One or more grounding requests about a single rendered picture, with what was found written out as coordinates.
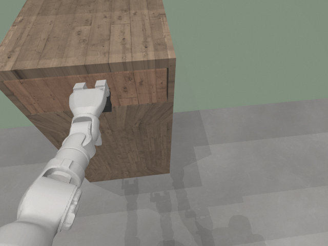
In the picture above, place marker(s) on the drawer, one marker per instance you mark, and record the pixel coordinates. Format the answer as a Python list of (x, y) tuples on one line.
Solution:
[(51, 94)]

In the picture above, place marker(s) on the handle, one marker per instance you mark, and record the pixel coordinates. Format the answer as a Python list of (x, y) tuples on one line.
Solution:
[(108, 106)]

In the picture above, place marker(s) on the left robot upper arm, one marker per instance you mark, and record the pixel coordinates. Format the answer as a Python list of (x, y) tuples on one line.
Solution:
[(50, 207)]

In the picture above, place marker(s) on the cabinet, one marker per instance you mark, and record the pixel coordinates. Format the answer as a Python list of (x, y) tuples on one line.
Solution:
[(51, 38)]

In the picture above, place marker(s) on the robot left forearm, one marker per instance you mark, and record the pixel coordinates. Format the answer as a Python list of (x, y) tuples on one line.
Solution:
[(73, 157)]

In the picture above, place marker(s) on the left robot hand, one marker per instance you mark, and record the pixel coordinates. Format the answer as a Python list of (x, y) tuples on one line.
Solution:
[(90, 101)]

